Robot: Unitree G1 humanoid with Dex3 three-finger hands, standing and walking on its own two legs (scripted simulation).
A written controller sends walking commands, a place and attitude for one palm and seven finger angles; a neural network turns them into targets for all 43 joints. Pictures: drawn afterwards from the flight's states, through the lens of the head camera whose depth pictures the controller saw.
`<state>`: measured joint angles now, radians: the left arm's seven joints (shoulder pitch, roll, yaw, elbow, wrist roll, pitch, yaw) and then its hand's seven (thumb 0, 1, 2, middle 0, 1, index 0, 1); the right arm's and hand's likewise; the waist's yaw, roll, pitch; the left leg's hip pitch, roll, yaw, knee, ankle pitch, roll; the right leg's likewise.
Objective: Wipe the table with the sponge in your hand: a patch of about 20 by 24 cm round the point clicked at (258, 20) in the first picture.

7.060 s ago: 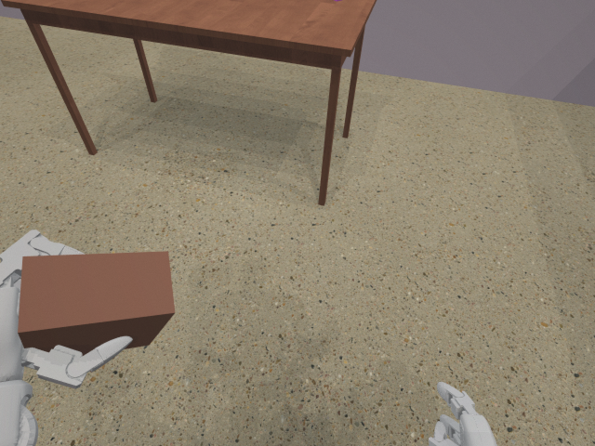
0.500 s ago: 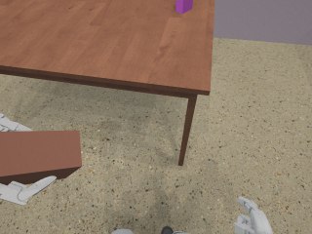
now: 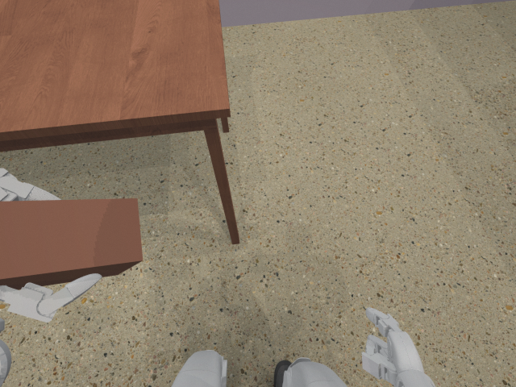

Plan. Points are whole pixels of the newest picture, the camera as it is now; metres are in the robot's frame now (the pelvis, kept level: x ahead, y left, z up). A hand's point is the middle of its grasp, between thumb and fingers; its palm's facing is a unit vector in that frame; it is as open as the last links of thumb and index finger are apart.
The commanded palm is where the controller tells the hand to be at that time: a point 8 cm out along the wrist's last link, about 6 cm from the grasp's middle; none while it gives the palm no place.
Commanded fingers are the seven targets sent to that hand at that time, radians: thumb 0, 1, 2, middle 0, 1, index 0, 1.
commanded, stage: turn to face it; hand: left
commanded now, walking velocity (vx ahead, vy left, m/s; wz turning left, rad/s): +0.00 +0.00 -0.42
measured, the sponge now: (88, 245) +0.25 +0.20 +0.15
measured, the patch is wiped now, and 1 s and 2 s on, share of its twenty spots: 0.00 0.00 0.00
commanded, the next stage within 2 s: take the last steps up to it in 0.38 s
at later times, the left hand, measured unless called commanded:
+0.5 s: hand (87, 253) +0.23 +0.19 +0.17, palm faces +0.27 -0.85 -0.46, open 10.4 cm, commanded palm +0.19 +0.22 +0.19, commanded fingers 0.00 0.10 1.30 -1.20 -1.60 -1.20 -1.60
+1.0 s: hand (76, 260) +0.22 +0.19 +0.17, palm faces +0.28 -0.85 -0.44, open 10.4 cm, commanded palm +0.18 +0.24 +0.19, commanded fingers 0.00 0.10 1.30 -1.20 -1.60 -1.20 -1.60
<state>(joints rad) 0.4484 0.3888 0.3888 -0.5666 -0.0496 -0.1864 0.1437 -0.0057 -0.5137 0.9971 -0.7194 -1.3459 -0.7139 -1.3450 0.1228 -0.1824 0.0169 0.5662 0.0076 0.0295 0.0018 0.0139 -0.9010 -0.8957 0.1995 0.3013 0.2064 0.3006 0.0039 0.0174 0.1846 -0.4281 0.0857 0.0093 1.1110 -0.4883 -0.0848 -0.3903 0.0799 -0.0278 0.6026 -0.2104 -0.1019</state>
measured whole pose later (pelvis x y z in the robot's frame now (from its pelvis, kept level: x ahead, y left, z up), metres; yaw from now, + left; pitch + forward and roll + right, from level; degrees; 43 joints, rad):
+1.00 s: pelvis -0.03 -0.01 +0.01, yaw -10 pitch -1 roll +1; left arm 0.48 0.35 0.35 -0.44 0.01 -0.21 0.16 -0.01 -0.51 1.00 -0.72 -1.35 -0.71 -1.35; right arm 0.25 -0.23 -0.05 0.63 0.00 -0.07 -0.07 0.01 -0.90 -0.90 0.19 0.30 0.20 0.30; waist -0.01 0.00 0.01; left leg -0.21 0.03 0.10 0.54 -0.32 0.00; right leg -0.38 -0.03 -0.08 0.80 -0.46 0.00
